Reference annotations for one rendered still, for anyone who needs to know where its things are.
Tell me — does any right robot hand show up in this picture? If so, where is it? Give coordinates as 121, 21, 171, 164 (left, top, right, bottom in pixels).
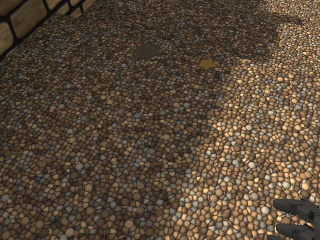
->
267, 198, 320, 240

